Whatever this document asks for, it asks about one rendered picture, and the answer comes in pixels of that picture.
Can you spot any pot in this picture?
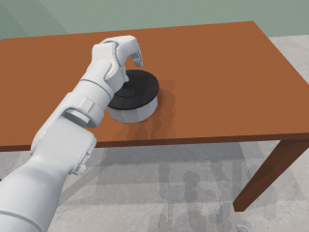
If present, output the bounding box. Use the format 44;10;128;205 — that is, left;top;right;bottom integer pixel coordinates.
106;96;157;124

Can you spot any knob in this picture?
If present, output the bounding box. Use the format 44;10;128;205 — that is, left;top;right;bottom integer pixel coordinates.
123;74;136;88

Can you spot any table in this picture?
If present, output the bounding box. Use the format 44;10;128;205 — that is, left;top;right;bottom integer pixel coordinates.
0;20;309;212

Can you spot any robot left forearm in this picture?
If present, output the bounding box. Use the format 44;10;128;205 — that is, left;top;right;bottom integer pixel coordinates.
30;39;127;156

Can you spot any left robot upper arm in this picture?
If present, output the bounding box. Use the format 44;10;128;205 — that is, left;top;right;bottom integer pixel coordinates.
0;116;97;232

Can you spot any lid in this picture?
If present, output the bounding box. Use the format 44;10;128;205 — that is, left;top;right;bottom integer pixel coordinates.
107;70;159;110

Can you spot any left robot hand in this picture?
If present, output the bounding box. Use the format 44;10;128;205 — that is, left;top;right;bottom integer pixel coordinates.
100;35;143;83

